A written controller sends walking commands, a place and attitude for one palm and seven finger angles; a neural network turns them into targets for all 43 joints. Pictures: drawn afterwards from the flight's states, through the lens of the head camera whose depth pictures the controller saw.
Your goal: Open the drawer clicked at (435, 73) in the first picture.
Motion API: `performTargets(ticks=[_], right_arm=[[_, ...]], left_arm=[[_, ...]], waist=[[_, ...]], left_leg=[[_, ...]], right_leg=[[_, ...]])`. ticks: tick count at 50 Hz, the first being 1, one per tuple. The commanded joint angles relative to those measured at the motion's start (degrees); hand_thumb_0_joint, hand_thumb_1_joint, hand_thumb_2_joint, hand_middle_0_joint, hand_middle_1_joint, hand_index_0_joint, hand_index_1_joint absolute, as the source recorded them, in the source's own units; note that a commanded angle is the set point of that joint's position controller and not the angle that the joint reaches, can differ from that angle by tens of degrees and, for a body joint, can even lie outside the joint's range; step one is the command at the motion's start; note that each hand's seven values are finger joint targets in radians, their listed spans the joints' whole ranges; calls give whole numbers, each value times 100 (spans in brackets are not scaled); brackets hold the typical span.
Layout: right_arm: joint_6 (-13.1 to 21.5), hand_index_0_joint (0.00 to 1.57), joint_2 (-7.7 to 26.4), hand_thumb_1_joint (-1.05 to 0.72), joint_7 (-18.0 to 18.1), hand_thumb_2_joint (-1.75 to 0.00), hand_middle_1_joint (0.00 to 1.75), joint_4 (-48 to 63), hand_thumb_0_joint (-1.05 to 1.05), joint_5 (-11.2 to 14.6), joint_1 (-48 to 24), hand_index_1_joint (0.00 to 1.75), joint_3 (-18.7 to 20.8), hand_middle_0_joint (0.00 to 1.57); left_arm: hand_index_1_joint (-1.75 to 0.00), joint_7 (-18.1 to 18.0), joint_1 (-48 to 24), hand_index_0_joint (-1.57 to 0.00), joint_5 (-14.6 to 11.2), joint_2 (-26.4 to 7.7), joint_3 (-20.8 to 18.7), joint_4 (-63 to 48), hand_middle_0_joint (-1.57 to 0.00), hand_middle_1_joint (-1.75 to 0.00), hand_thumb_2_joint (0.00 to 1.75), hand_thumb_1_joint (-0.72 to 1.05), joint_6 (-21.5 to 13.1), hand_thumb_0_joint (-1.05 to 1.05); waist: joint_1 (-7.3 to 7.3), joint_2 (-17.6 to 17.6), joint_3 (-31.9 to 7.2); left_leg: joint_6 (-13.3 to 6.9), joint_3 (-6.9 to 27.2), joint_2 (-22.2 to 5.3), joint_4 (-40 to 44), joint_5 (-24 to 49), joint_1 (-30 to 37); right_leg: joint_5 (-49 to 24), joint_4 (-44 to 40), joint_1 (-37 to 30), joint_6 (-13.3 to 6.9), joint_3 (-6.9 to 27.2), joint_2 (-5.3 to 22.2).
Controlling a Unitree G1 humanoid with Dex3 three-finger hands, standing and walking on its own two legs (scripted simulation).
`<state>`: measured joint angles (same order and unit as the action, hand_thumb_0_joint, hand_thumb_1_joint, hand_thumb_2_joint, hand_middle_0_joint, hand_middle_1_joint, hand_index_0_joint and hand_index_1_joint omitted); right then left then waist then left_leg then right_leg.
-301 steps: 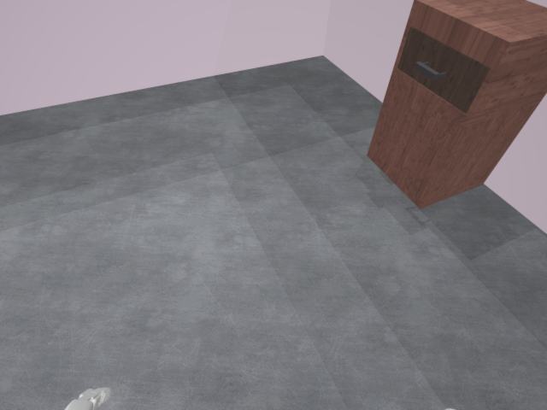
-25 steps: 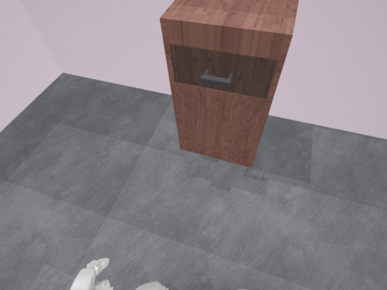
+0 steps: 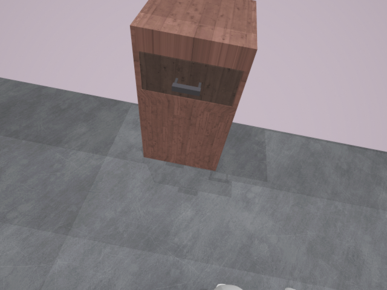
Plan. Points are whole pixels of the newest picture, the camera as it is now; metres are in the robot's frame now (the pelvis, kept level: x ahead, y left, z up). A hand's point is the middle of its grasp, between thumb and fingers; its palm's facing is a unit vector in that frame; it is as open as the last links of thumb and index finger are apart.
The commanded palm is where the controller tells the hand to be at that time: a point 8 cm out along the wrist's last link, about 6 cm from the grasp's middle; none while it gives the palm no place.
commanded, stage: take the last steps up to it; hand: left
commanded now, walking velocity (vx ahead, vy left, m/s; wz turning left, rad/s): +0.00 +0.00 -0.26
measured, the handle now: (187, 85) +0.86 +0.08 -0.13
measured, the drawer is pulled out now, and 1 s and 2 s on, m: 0.00 0.00 0.00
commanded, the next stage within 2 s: come to a stop and stand still in 1.18 s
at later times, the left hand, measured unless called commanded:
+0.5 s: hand out of the picture +0.12 +0.13 -0.16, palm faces -0.10 -0.97 -0.20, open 7.3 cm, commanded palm none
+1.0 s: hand (114, 277) +0.16 +0.19 -0.19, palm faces -0.02 -0.99 -0.15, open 7.4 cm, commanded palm none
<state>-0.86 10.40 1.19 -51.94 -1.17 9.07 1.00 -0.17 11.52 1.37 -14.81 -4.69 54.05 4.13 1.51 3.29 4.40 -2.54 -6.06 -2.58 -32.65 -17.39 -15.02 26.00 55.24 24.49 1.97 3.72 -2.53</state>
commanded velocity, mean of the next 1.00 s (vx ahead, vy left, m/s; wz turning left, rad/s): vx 0.27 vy -0.01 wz -0.04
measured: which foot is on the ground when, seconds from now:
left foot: down 0.00-0.42, up 0.44-0.84, down 0.86-1.00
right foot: up 0.00-0.40, down 0.42-0.86, up 0.88-1.00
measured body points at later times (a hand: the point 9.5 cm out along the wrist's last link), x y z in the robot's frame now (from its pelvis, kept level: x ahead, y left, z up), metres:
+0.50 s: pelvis +0.03 -0.03 +0.00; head +0.02 -0.04 +0.45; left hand +0.13 +0.19 -0.14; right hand -0.08 -0.26 -0.16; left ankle +0.01 +0.08 -0.71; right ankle -0.03 -0.13 -0.74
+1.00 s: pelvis +0.20 +0.02 -0.01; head +0.23 +0.03 +0.44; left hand +0.17 +0.24 -0.17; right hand +0.26 -0.22 -0.15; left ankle +0.26 +0.09 -0.73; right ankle +0.09 -0.11 -0.64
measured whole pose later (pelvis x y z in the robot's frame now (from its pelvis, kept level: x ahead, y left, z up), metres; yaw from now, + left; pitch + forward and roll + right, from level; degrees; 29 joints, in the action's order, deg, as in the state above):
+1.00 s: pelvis +0.20 +0.02 -0.01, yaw -6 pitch -2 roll +0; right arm 3.8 8.7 0.3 -58.4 -1.3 9.6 2.3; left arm -0.2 20.3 1.2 -9.1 -2.7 65.9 -1.1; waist 1.6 2.3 5.3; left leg -4.2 -10.8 -1.5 -33.9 -14.2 -18.2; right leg 21.0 70.7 21.0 -0.9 -2.1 5.0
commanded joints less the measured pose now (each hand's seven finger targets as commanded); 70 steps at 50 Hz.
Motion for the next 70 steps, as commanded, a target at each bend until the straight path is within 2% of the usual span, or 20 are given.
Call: performTargets(ticks=[1, 6, 14, 19, 20, 21, 22, 25, 30, 38, 41, 42, 43, 44, 47, 51, 65, 67, 69, 70], right_arm=[[141, 20, 987, -90, 123, -90, 30, 360, 0, -19, 54, 30, 238, 20], [178, 20, 914, -90, 122, -90, 30, 38, 0, -1, 742, 30, 280, 20], [229, 20, 1089, -90, 45, -90, 30, -463, 0, -83, 1333, 30, 408, 20], [209, 20, 885, -90, -21, -90, 30, -718, 0, -46, 1121, 30, 347, 20], [229, 20, 633, -90, -48, -90, 30, -711, 0, -10, 1051, 30, 283, 20], [256, 20, 250, -90, -67, -90, 30, -558, 0, 39, 901, 30, 172, 20], [221, 20, 454, -90, -100, -90, 30, -316, 0, -16, 334, 30, 187, 20], [148, 20, 520, -90, -165, -90, 30, -520, 0, -65, 367, 30, 288, 20], [144, 20, 223, -90, -231, -90, 30, -687, 0, -39, 757, 30, 291, 20], [244, 20, 186, -90, -342, -90, 30, -296, 0, 27, -115, 30, 228, 20], [345, 20, 456, -90, -248, -90, 30, -664, 0, -35, 1108, 30, 310, 20], [381, 20, 900, -90, -170, -90, 30, -888, 0, -94, 1990, 30, 406, 20], [416, 20, 1555, -90, -101, -90, 30, -1025, 0, -117, 2517, 30, 555, 20], [340, 20, 1731, -90, -44, -90, 30, -1041, 0, -8, 2631, 30, 544, 20], [436, 20, 819, -90, -6, -90, 30, -676, 0, -4, 1111, 30, 342, 20], [557, 20, 384, -90, 12, -90, 30, -697, 0, 35, 778, 30, 205, 20], [403, 20, 433, -90, 35, -90, 30, -1032, 0, -50, 1544, 30, 261, 20], [389, 20, 321, -90, 66, -90, 30, -1084, 0, 8, 1453, 30, 193, 20], [318, 20, 2, -90, 41, -90, 30, -1054, 0, 146, 1709, 30, 138, 20], [215, 20, 15, -90, 80, -90, 30, -1056, 0, 173, 1808, 30, 189, 20]], left_arm=[[-30, 77, 148, -20, 11, -387, -112, -292, -20, -30, 90, 90, -106, 0], [-30, 60, 51, -20, -13, -171, -32, -211, -20, -30, 90, 90, -103, 0], [-30, 175, -610, -20, 37, 20, 117, -205, -20, -30, 90, 90, -245, 0], [-30, 123, 407, -20, -2, 82, 127, 336, -20, -30, 90, 90, -402, 0], [-30, 60, 770, -20, 8, -123, 86, 494, -20, -30, 90, 90, -462, 0], [-30, -20, 1208, -20, 46, -568, -3, 637, -20, -30, 90, 90, -507, 0], [-30, -71, 1502, -20, -29, -858, -39, 690, -20, -30, 90, 90, -491, 0], [-30, -132, 951, -20, -28, -377, 42, 655, -20, -30, 90, 90, -591, 0], [-30, -107, 959, -20, -29, -73, 170, 696, -20, -30, 90, 90, -812, 0], [-30, -146, 1297, -20, 15, -234, 181, 999, -20, -30, 90, 90, -847, 0], [-30, -152, 1175, -20, -6, -343, 134, 1021, -20, -30, 90, 90, -822, 0], [-30, -128, 1336, -20, -51, -175, 146, 989, -20, -30, 90, 90, -804, 0], [-30, -55, 1675, -20, -135, 173, 191, 912, -20, -30, 90, 90, -771, 0], [-30, -42, 1265, -20, -119, 98, 196, 674, -20, -30, 90, 90, -750, 0], [-30, 29, 767, -20, -42, 257, 143, 733, -20, -30, 90, 90, -728, 0], [-30, 30, 1284, -20, 35, 517, 141, 882, -20, -30, 90, 90, -501, 0], [-30, 23, -215, -20, 20, 470, 187, 176, -20, -30, 90, 90, -534, 0], [-30, -50, 503, -20, 6, 371, 202, 467, -20, -30, 90, 90, -627, 0], [-30, -198, 964, -20, -28, -353, 120, 636, -20, -30, 90, 90, -688, 0], [-30, -206, 933, -20, -50, -525, 126, 600, -20, -30, 90, 90, -635, 0]], waist=[[-65, -1201, -352], [-291, -1157, -625], [-618, -1126, -293], [-80, -750, -442], [101, -240, -467], [304, 1031, -380], [522, 1224, -31], [152, 777, 769], [-178, 220, 493], [-64, 657, 526], [-658, 129, -266], [-941, -674, -1004], [-946, -2354, -1701], [-987, -2111, -1616], [-482, -717, -341], [-20, -828, -172], [-337, -813, 83], [23, -504, -406], [-27, 558, -1186], [-84, 384, -1200]], left_leg=[[-363, 931, -1358, 1688, 1749, 390], [-483, 838, -1413, 1614, 2118, 1153], [-603, 1277, -1797, 2112, -497, 1070], [-121, 591, -1255, 1378, -994, -34], [92, 205, -985, 742, -1167, -812], [361, -523, -379, -533, -1473, -2046], [381, -181, -299, -1503, -1768, -2597], [352, 287, -546, -2511, -653, -2672], [516, 130, -515, -2407, 294, -2301], [295, -175, -333, -882, 594, -1532], [136, -337, 56, -19, 780, 420], [-24, 250, -444, 227, 1019, 1755], [-549, 2487, -1971, 844, 1270, 2923], [-854, 3297, -2309, 1546, 702, 2625], [-565, 1997, -1868, 1954, 342, 816], [-468, 828, -1428, 2242, 997, -93], [-648, 355, -1358, 1432, 2788, 929], [-166, 21, -896, 471, 3364, 807], [374, -223, -231, -431, 148, -343], [434, -53, -33, -945, -1516, -262]], right_leg=[[-328, 1213, 479, 159, -82, 319], [-375, 540, 478, 232, -258, 435], [181, -1343, 65, 6, -720, 575], [-976, -3396, -1980, -195, -1024, 380], [-697, -3682, -2812, -358, -524, 836], [387, -4330, -3432, -788, 982, 1984], [1101, -4875, -2972, -1233, 2007, 2649], [837, -5019, -1997, -1101, 1342, 2352], [-1967, -4637, -2047, -888, -178, 1846], [-3185, -4229, -2068, -809, -526, 1824], [-4290, -2379, -1849, -601, -918, 1598], [-3371, -1032, -1231, -395, -1110, 1213], [36, 801, 155, -147, -1295, 299], [850, 1830, 586, -317, -565, 256], [-632, 2099, 866, -342, -292, 972], [-1069, 1352, 235, -159, -409, 1021], [-1135, -2021, -60, -187, -951, 659], [-2751, -3187, -1340, -167, -923, 615], [-6952, -2750, -2931, -837, 546, 2216], [-7783, -2821, -2709, -1279, 441, 2641]])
